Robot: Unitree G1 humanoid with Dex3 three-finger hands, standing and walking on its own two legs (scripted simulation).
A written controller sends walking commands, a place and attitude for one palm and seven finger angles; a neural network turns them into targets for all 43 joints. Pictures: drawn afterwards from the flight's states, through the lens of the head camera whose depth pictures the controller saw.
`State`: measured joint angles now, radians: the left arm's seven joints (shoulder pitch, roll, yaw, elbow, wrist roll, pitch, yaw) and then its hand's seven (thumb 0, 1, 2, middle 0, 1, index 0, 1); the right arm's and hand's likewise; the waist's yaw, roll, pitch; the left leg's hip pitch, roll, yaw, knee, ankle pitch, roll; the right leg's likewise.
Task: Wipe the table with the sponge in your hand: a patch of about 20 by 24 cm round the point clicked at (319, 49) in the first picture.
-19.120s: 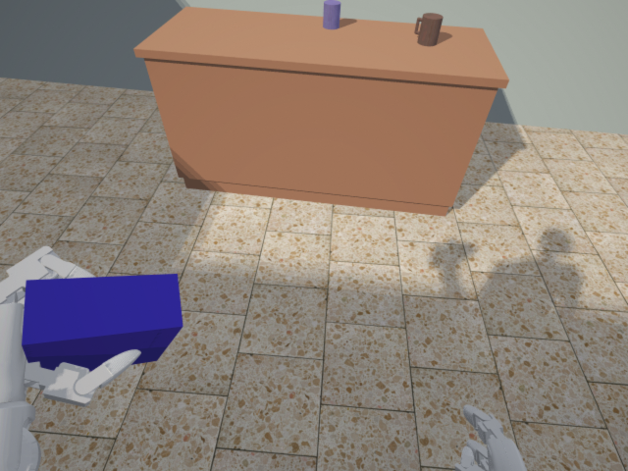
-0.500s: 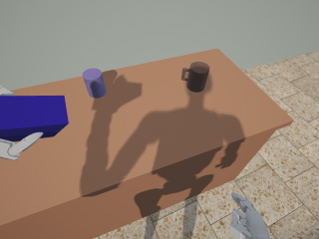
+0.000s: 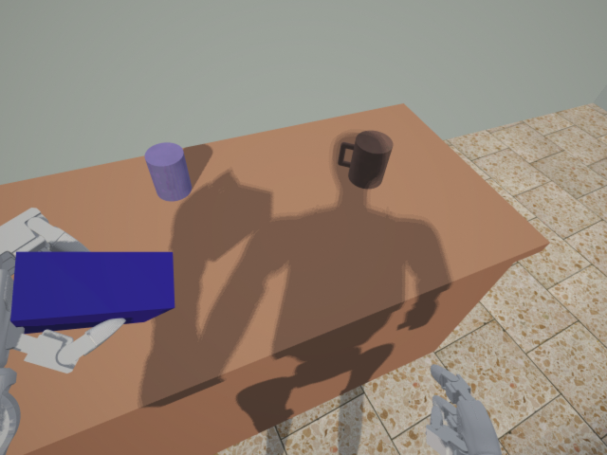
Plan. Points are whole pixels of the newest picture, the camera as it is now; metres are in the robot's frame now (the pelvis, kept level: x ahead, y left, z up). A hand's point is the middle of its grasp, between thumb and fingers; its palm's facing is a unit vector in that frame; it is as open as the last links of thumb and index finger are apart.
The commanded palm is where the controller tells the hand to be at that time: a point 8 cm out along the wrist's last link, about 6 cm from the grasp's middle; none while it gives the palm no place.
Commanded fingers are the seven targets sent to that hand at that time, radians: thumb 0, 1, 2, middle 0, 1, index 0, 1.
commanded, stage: come to a stop and stand still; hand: left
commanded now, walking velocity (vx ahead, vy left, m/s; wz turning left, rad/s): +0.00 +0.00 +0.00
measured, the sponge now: (115, 293) +0.23 +0.22 +0.14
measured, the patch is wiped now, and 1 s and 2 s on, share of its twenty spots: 0.00 0.00 0.00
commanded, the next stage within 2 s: look again from close up in 0.68 s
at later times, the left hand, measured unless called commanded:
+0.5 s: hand (58, 326) +0.19 +0.25 +0.15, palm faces +0.33 -0.86 -0.40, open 9.3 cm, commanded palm +0.14 +0.29 +0.17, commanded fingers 0.00 0.10 1.30 -1.20 -1.60 -1.20 -1.60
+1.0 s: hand (61, 305) +0.21 +0.25 +0.16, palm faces +0.39 -0.84 -0.38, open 9.3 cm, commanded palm +0.15 +0.28 +0.17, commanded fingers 0.00 0.10 1.30 -1.20 -1.60 -1.20 -1.60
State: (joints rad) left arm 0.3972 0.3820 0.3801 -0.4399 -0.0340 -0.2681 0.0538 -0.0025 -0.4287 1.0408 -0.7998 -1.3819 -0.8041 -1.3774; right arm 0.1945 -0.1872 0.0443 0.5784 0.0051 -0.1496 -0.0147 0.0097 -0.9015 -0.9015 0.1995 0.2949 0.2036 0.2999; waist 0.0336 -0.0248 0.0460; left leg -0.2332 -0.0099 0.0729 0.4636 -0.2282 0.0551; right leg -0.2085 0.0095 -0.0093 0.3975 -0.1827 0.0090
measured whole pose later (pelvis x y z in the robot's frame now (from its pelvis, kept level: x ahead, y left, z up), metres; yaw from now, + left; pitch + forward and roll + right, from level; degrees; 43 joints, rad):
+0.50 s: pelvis -0.02 +0.01 +0.00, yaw +1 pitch -2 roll -1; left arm 0.45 0.37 0.34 -0.42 -0.04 -0.27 0.05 0.00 -0.43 1.04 -0.80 -1.38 -0.80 -1.38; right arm 0.25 -0.19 0.02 0.58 0.01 -0.16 -0.01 0.01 -0.90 -0.90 0.20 0.30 0.20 0.30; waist 0.02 -0.02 0.04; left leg -0.25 -0.03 0.07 0.49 -0.22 0.07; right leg -0.23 -0.02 -0.01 0.46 -0.20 0.02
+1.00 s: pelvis -0.01 +0.00 +0.00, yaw +1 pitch -1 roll -1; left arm 0.40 0.37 0.36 -0.43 -0.03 -0.26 0.08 0.00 -0.43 1.04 -0.80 -1.38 -0.81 -1.38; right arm 0.20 -0.19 0.03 0.58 0.00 -0.17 -0.02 0.01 -0.90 -0.90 0.20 0.30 0.20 0.30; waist 0.03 -0.03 0.05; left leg -0.23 -0.02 0.06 0.45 -0.21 0.06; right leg -0.20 0.00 -0.03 0.37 -0.17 0.01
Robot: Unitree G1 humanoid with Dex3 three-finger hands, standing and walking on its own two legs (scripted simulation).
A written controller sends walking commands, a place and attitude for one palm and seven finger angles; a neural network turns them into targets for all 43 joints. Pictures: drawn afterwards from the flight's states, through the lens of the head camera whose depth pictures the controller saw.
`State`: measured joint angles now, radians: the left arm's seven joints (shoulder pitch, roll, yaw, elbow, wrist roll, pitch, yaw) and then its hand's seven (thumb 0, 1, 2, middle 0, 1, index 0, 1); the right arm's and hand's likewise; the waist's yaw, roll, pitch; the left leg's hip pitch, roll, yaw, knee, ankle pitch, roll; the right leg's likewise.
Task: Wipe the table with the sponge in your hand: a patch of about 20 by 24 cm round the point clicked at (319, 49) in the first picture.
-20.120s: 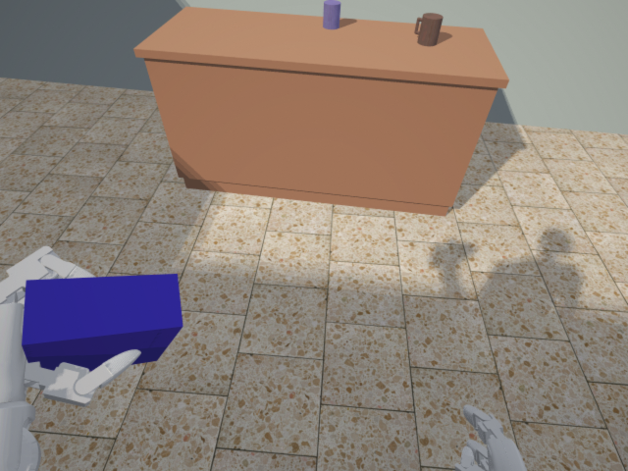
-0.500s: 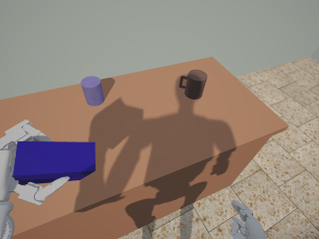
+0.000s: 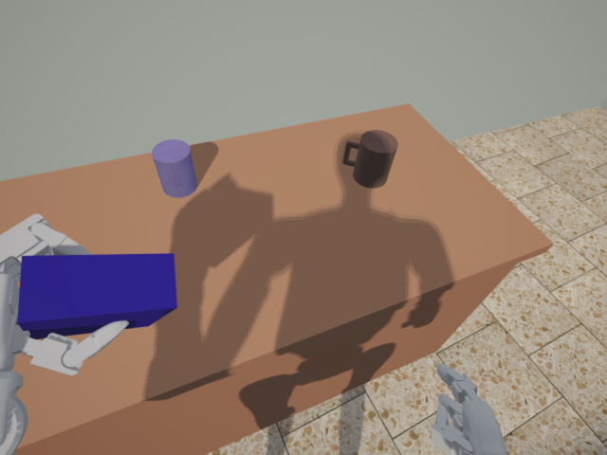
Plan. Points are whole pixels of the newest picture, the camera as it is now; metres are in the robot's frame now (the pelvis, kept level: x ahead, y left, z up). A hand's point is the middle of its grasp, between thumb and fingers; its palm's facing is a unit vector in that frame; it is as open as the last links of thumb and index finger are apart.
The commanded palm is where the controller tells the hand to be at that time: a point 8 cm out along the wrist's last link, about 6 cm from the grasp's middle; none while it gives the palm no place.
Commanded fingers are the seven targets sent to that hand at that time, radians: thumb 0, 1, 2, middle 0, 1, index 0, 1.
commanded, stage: look again from close up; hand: left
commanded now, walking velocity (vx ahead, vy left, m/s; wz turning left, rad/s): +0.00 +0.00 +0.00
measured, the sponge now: (119, 297) +0.23 +0.22 +0.13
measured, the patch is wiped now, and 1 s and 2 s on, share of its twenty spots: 0.00 0.00 0.00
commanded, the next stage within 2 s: shuffle to correct the standing spot in 0.08 s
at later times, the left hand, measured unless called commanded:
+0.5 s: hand (97, 283) +0.23 +0.23 +0.16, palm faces +0.36 -0.86 -0.37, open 9.3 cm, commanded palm +0.17 +0.26 +0.17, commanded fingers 0.00 0.10 1.30 -1.20 -1.60 -1.20 -1.60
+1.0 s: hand (172, 291) +0.23 +0.16 +0.16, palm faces +0.30 -0.86 -0.41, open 9.3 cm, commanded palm +0.17 +0.20 +0.17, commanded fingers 0.00 0.10 1.30 -1.20 -1.60 -1.20 -1.60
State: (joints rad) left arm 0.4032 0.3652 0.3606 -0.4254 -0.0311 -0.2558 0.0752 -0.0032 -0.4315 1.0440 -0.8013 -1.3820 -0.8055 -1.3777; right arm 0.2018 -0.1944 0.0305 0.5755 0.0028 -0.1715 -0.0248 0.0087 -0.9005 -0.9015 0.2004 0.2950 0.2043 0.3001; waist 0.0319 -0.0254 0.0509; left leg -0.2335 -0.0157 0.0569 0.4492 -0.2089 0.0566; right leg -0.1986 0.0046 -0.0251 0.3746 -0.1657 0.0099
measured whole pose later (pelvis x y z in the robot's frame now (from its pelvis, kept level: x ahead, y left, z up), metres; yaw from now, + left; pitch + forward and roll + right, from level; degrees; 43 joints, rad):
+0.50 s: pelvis +0.01 -0.02 +0.00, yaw +0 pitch +0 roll -1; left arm 0.40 0.38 0.37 -0.48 -0.05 -0.20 0.07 0.00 -0.43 1.05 -0.80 -1.38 -0.80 -1.38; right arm 0.19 -0.17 0.03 0.55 0.01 -0.12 -0.02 0.01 -0.90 -0.90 0.20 0.30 0.20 0.30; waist 0.03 -0.04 0.06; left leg -0.23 0.00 0.06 0.45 -0.22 0.03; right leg -0.21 0.02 -0.03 0.40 -0.19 -0.01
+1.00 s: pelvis +0.01 -0.07 -0.01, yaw -1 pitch +1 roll -1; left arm 0.47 0.39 0.38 -0.53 -0.09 -0.16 0.06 0.00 -0.43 1.05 -0.80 -1.38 -0.81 -1.38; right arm 0.22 -0.23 -0.02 0.56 0.01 -0.10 -0.05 0.01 -0.90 -0.90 0.20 0.29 0.20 0.30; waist 0.00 -0.01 0.04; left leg -0.29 0.09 0.03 0.54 -0.26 -0.04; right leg -0.26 0.11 -0.05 0.46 -0.22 -0.10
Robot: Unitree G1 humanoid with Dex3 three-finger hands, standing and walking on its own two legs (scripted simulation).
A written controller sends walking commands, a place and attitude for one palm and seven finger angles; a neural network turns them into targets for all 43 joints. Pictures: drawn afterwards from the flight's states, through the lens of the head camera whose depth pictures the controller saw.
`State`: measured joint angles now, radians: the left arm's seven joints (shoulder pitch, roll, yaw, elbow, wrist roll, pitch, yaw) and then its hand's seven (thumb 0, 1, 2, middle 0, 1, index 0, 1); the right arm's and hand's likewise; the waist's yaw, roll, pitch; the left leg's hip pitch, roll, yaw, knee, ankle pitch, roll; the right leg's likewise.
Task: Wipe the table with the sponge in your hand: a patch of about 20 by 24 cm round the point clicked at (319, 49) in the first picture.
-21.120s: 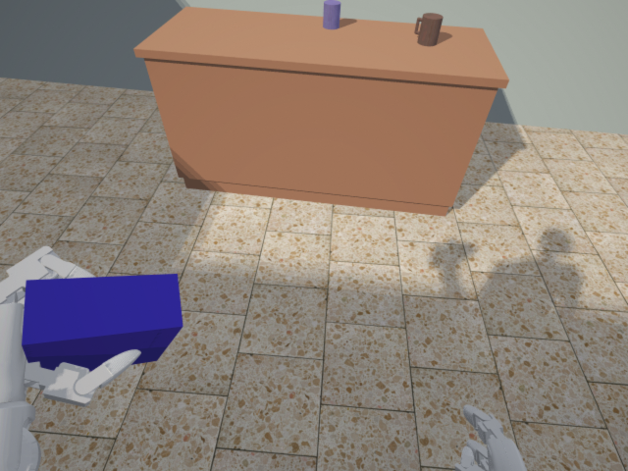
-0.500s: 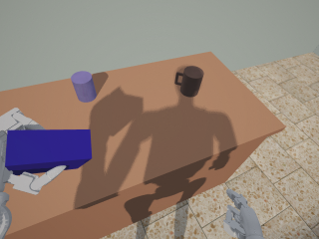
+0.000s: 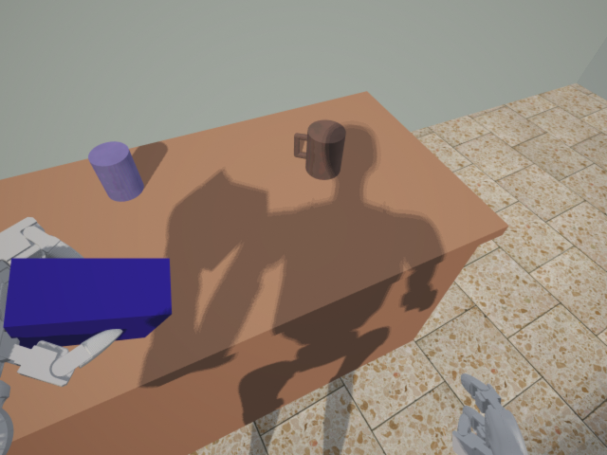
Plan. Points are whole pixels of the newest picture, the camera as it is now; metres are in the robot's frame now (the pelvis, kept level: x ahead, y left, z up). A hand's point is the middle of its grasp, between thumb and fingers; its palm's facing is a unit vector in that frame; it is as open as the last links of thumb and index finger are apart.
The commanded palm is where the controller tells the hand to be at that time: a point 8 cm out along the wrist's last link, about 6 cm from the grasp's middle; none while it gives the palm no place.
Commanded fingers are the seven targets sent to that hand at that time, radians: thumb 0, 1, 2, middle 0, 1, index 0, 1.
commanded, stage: come to a stop and stand still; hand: left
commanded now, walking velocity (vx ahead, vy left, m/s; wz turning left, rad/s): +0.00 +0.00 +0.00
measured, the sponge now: (114, 305) +0.23 +0.21 +0.14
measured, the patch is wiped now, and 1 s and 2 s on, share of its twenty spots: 0.00 0.00 0.00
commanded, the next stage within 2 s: look again from close up in 1.72 s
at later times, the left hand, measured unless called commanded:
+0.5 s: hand out of the picture +0.23 +0.32 +0.21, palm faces +0.49 -0.77 -0.40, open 9.4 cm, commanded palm +0.16 +0.32 +0.18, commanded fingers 0.00 0.10 1.30 -1.20 -1.60 -1.20 -1.60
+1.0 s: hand out of the picture +0.18 +0.36 +0.17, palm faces +0.44 -0.82 -0.36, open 9.4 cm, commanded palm +0.12 +0.37 +0.18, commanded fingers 0.00 0.10 1.30 -1.20 -1.60 -1.20 -1.60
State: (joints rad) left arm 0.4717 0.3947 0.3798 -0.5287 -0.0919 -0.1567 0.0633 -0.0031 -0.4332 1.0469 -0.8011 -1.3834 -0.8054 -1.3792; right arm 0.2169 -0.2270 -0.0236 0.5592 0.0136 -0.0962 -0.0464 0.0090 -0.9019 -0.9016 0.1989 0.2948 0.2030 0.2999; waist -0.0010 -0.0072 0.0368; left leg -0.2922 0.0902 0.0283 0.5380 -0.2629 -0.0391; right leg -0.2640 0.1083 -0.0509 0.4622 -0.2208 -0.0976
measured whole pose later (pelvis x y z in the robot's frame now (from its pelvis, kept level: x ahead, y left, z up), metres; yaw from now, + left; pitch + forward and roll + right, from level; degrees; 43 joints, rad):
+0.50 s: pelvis +0.01 +0.03 +0.00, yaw +2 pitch +2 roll -1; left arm 0.30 0.49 0.47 -0.41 -0.09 -0.26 0.11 0.00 -0.43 1.05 -0.80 -1.39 -0.80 -1.38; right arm 0.24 -0.24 0.03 0.56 0.02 -0.16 0.03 0.01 -0.90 -0.90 0.20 0.30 0.20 0.30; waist 0.03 -0.01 0.01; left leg -0.32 0.03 0.02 0.57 -0.29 0.00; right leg -0.28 0.05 -0.06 0.50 -0.26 -0.05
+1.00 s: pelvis -0.03 +0.09 +0.00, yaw +2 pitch -1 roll +0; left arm 0.36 0.45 0.38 -0.46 -0.05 -0.23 0.12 0.00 -0.44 1.05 -0.80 -1.38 -0.81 -1.38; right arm 0.19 -0.17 0.05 0.57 -0.01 -0.15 0.04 0.01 -0.90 -0.90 0.20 0.30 0.21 0.30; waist 0.05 -0.11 0.05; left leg -0.30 -0.07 0.07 0.51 -0.21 0.08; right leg -0.31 -0.06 -0.03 0.54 -0.22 0.01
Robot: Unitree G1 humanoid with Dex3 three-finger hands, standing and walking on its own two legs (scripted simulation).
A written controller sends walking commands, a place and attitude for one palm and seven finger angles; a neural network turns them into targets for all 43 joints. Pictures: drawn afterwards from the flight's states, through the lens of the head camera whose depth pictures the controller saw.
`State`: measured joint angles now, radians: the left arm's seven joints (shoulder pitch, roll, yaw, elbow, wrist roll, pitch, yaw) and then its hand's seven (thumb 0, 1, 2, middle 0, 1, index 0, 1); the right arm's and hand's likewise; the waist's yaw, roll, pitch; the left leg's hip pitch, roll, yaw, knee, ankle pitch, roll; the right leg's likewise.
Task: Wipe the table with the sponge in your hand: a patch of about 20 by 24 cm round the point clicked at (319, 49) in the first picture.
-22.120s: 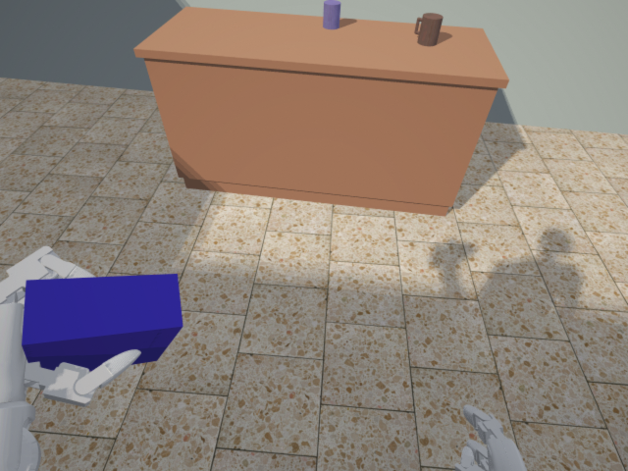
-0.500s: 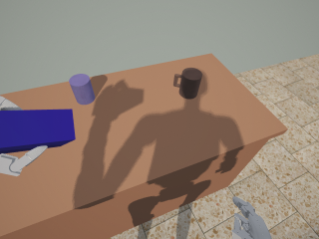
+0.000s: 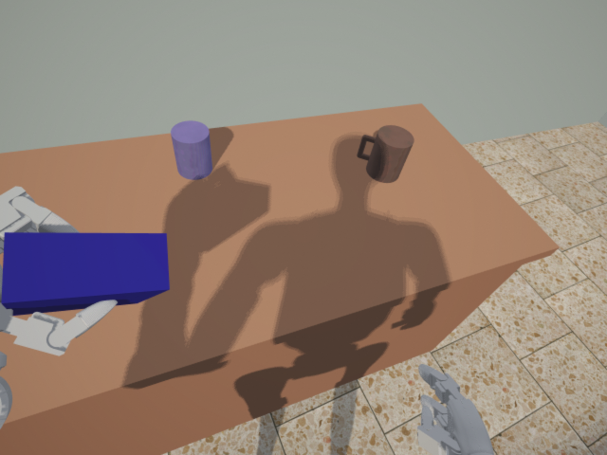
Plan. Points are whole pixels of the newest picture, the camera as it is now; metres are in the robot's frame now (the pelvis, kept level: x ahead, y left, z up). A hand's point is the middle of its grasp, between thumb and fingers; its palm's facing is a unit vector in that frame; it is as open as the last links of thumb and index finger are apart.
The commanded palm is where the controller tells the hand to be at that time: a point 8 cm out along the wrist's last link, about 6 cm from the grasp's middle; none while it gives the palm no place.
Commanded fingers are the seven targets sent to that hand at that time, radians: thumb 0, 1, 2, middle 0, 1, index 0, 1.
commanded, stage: come to a stop and stand still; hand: left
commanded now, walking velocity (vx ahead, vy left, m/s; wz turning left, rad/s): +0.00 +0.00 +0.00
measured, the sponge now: (108, 275) +0.24 +0.23 +0.15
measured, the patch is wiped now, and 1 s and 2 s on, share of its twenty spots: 0.00 0.00 0.00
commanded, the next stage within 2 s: look again from close up in 0.72 s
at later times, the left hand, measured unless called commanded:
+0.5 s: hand (90, 314) +0.19 +0.22 +0.17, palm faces +0.42 -0.86 -0.31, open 9.4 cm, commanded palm +0.14 +0.25 +0.18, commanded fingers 0.00 0.10 1.30 -1.20 -1.60 -1.20 -1.60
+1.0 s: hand (116, 299) +0.21 +0.21 +0.16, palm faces +0.37 -0.87 -0.34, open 9.4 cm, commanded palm +0.15 +0.24 +0.18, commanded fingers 0.00 0.10 1.30 -1.20 -1.60 -1.20 -1.60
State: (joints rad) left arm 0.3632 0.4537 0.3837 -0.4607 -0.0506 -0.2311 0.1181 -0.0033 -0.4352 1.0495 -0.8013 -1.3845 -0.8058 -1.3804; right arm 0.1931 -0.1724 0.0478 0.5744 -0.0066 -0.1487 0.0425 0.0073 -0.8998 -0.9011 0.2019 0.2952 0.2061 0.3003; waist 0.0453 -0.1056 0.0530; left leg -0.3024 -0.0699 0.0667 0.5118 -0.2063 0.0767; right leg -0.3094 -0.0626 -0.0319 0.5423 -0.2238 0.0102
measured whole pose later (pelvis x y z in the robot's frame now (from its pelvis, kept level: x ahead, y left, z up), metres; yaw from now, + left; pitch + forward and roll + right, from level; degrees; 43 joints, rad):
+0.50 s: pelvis -0.02 -0.03 +0.00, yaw +1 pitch -2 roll -1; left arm 0.40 0.37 0.33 -0.41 -0.07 -0.20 0.12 0.00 -0.44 1.05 -0.80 -1.38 -0.81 -1.38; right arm 0.22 -0.23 0.03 0.60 0.03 -0.16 -0.01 0.01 -0.90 -0.90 0.20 0.29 0.20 0.30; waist 0.02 -0.02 0.01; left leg -0.29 0.00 0.02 0.50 -0.17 0.03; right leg -0.25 0.00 -0.08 0.44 -0.15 -0.02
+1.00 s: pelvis -0.01 -0.04 +0.01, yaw -1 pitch -2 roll -1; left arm 0.42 0.36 0.32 -0.42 -0.04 -0.15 0.10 0.00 -0.44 1.05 -0.80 -1.39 -0.81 -1.38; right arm 0.24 -0.22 0.06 0.57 0.01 -0.13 -0.04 0.01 -0.90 -0.90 0.20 0.30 0.20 0.30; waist 0.01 -0.01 0.00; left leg -0.25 0.01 0.04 0.46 -0.17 0.03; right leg -0.22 0.02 -0.06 0.40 -0.14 -0.02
